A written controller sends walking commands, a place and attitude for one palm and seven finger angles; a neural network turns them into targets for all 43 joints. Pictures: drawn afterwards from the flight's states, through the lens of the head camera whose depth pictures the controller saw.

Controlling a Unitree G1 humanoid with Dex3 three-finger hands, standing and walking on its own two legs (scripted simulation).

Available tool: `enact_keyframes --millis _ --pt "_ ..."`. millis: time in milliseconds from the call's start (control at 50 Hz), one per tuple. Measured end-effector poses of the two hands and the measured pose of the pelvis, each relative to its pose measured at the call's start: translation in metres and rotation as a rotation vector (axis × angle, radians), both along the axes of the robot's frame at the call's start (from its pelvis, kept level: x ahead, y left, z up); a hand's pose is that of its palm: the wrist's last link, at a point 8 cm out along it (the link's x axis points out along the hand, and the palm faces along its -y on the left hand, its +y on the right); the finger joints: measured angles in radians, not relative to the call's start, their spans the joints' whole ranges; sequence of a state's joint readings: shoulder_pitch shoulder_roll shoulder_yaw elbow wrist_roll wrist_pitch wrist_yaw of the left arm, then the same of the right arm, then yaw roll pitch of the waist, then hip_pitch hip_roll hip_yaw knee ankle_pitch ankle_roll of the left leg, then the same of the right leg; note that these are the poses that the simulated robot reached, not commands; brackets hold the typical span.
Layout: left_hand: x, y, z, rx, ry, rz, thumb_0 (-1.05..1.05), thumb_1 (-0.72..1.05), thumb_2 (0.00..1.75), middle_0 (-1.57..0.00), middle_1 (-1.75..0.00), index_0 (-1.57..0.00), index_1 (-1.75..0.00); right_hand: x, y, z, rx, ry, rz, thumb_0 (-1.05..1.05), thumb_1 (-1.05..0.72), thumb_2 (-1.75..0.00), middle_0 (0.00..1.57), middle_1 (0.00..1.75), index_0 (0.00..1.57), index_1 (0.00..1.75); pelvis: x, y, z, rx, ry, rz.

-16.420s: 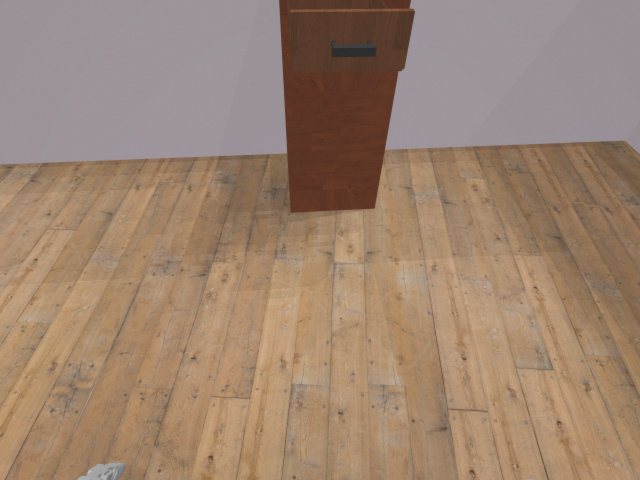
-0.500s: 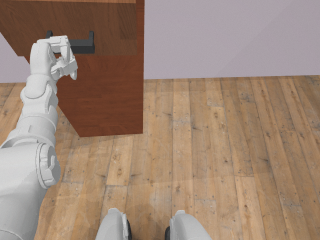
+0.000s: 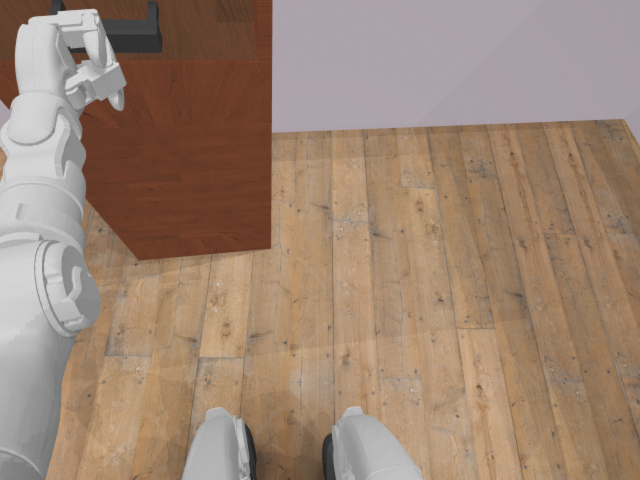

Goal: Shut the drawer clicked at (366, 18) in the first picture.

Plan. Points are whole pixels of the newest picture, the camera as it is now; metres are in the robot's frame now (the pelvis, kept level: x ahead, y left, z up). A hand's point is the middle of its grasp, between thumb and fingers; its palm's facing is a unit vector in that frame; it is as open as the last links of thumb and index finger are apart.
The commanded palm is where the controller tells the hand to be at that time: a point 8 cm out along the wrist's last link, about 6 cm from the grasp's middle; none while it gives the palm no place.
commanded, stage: push the drawer shut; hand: left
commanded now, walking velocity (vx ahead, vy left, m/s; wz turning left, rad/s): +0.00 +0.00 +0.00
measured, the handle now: (105, 22) +0.64 +0.18 +0.10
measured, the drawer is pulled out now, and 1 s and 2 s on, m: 0.00 0.00 0.00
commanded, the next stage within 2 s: pull the fist back off the drawer in 0.22 s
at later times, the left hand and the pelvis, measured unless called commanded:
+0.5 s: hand (115, 66) +0.57 +0.16 +0.11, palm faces +0.03 -1.00 -0.03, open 3.3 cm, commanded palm +0.58 +0.18 +0.10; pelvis -0.02 +0.00 -0.01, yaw +0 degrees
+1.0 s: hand (117, 81) +0.55 +0.16 +0.10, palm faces +0.03 -1.00 -0.01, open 3.3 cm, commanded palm +0.52 +0.20 +0.10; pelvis +0.01 +0.00 +0.01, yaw -1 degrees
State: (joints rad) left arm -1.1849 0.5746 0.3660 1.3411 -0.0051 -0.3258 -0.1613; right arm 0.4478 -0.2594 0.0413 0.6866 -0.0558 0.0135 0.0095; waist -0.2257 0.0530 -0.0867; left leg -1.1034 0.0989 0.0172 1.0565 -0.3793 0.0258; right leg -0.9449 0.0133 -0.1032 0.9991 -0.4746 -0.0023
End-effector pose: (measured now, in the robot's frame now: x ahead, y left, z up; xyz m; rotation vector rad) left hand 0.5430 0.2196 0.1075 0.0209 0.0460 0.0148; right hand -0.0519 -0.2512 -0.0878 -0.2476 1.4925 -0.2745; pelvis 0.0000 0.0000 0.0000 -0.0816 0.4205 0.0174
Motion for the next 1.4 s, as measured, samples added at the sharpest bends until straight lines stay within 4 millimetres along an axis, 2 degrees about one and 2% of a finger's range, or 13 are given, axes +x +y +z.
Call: enact_keyframes --millis 220,380,640,780,920,1120,1200,1300,1400 --pt "0.001 0.002 0.001 0.009 -0.005 0.019 0.00 0.72 0.99 -1.40 -1.60 -1.40 -1.60 0.004 -0.006 -0.001 -0.027 -0.017 0.031 0.00 -0.90 -0.90 0.20 0.30 0.21 0.30 -0.006 -0.001 -0.005 -0.012 0.011 0.020" --pt "0.000 0.000 0.003 0.013 -0.007 0.018 0.03 0.75 1.01 -1.40 -1.60 -1.40 -1.60 -0.004 -0.008 0.000 -0.046 -0.035 0.034 0.00 -0.90 -0.90 0.20 0.30 0.21 0.30 -0.015 0.000 -0.008 -0.015 0.016 0.017" --pt "-0.001 -0.004 0.005 0.010 -0.007 0.013 0.06 0.80 0.98 -1.40 -1.60 -1.40 -1.60 -0.028 0.002 0.000 -0.018 -0.002 0.002 0.00 -0.90 -0.90 0.20 0.30 0.21 0.30 -0.019 0.002 -0.008 -0.013 0.010 0.006" --pt "-0.004 -0.006 0.003 -0.011 -0.018 0.016 0.05 0.85 0.94 -1.40 -1.60 -1.40 -1.60 -0.024 0.006 0.001 0.006 0.002 -0.022 0.00 -0.90 -0.90 0.20 0.30 0.21 0.30 -0.013 0.004 -0.003 -0.006 -0.001 -0.009" --pt "-0.010 -0.006 0.001 -0.008 -0.019 0.014 0.03 0.89 0.91 -1.40 -1.60 -1.40 -1.60 -0.001 0.006 0.005 0.022 -0.030 -0.031 0.00 -0.90 -0.90 0.20 0.30 0.21 0.30 0.001 0.004 0.007 0.005 -0.021 -0.020" --pt "-0.019 -0.003 -0.001 -0.016 -0.023 0.022 0.02 0.90 0.90 -1.40 -1.60 -1.40 -1.60 0.054 -0.007 0.006 0.020 -0.102 0.006 0.00 -0.90 -0.90 0.20 0.30 0.21 0.30 0.021 0.001 0.015 0.016 -0.047 -0.009" --pt "-0.022 0.001 0.004 -0.012 -0.055 0.023 0.02 0.90 0.90 -1.40 -1.60 -1.40 -1.60 0.074 -0.012 0.006 0.016 -0.139 0.007 0.00 -0.90 -0.90 0.20 0.30 0.21 0.30 0.028 -0.001 0.017 0.022 -0.051 -0.015" --pt "-0.053 0.006 0.014 0.010 -0.071 -0.003 0.02 0.90 0.90 -1.40 -1.60 -1.40 -1.60 0.104 -0.011 0.011 0.054 -0.208 0.000 0.00 -0.90 -0.90 0.20 0.30 0.20 0.30 0.040 -0.002 0.029 0.033 -0.096 -0.023" --pt "-0.090 0.014 0.019 -0.001 -0.038 0.017 0.02 0.90 0.90 -1.40 -1.60 -1.40 -1.60 0.145 -0.009 0.019 0.076 -0.303 0.046 0.01 -0.90 -0.90 0.20 0.30 0.21 0.30 0.047 -0.005 0.039 0.043 -0.159 -0.006"
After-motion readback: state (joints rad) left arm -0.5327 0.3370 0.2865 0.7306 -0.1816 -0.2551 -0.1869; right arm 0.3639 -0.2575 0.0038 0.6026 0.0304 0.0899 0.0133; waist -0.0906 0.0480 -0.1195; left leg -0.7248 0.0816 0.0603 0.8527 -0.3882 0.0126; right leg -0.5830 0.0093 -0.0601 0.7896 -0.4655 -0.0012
